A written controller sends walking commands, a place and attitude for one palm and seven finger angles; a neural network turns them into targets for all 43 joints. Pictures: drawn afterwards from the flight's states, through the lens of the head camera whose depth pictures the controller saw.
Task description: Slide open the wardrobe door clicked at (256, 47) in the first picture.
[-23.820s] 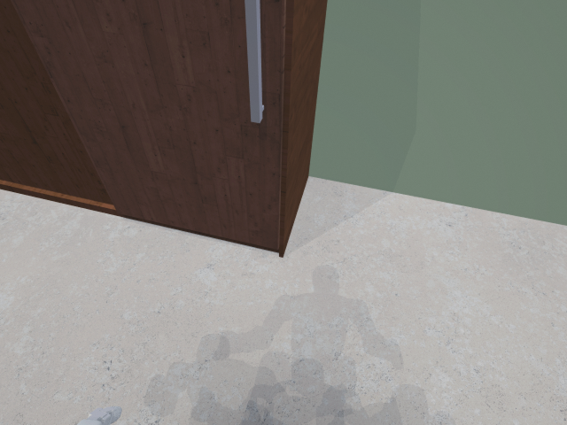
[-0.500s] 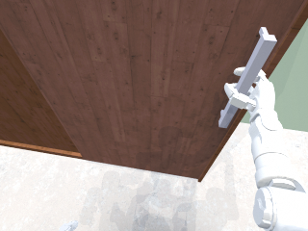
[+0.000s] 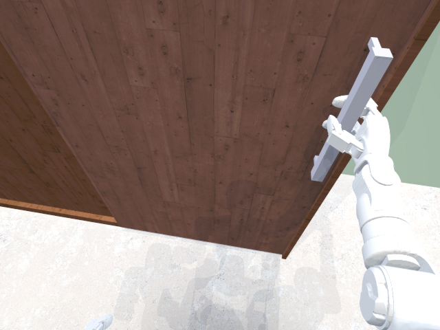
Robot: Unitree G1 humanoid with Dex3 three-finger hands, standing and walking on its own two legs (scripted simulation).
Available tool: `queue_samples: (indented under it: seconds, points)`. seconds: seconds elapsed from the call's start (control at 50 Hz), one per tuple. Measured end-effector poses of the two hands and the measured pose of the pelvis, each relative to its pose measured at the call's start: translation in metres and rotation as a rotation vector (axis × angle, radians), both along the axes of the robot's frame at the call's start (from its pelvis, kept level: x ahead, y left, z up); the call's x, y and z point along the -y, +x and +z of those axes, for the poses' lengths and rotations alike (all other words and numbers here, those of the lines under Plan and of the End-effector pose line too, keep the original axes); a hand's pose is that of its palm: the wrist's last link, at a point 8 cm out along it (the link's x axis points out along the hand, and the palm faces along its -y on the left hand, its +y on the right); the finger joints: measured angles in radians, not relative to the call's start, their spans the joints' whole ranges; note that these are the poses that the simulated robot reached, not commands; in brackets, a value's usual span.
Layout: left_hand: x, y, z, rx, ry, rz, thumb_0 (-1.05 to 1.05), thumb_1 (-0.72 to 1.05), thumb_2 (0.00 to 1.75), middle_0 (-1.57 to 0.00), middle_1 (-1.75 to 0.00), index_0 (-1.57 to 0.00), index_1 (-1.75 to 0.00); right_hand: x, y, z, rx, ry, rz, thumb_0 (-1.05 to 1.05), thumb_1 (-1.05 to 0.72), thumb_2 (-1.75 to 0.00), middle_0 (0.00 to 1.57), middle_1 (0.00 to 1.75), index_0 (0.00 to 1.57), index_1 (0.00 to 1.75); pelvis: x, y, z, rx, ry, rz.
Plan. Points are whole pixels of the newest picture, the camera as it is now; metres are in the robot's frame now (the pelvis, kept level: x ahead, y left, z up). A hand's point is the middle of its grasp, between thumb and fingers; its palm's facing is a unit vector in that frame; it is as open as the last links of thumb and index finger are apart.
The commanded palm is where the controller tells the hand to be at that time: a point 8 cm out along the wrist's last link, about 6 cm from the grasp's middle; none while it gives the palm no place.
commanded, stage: grip the handle and tug to test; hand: right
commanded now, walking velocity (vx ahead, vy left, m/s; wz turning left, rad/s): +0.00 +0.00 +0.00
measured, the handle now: (340, 121) +0.51 -0.17 +0.11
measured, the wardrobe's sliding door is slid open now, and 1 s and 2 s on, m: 0.00 0.00 0.04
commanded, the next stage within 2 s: tug the door sideways, standing still in 0.34 s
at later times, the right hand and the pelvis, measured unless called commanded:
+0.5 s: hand (334, 134) +0.45 -0.14 +0.13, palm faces +0.04 +1.00 +0.02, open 6.0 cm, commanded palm +0.42 -0.19 +0.13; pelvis +0.03 +0.00 +0.01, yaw +2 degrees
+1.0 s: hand (329, 133) +0.45 -0.13 +0.13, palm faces +0.12 +0.99 -0.01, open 6.1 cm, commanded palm +0.42 -0.13 +0.13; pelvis +0.01 +0.00 +0.00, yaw -3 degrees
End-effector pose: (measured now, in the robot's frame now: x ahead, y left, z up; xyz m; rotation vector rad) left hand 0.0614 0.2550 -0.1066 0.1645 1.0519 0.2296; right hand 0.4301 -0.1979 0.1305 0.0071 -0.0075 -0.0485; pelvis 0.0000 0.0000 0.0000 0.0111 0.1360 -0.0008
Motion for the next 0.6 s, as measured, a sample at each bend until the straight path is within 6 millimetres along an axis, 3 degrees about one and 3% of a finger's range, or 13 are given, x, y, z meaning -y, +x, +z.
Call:
queue_samples:
  seconds: [0.28,0.6]
  points:
    - [0.001,0.009,0.004,0.03,-0.012,0.021,0.01,0.91,0.89,-0.2,-0.3,-0.2,-0.3,-0.001,-0.001,0.0,0.006,0.006,0.0,0.01,-0.7,-0.76,0.34,1.4,0.35,1.4,0.001,0.011,0.002,0.002,-0.003,0.023]
    - [0.005,0.068,0.012,0.072,-0.007,-0.033,0.01,0.91,0.89,-0.2,-0.3,-0.2,-0.3,-0.001,-0.002,0.0,0.0,0.016,0.001,0.02,-0.69,-0.78,0.31,1.4,0.34,1.39,0.002,0.036,0.006,0.003,0.002,0.003]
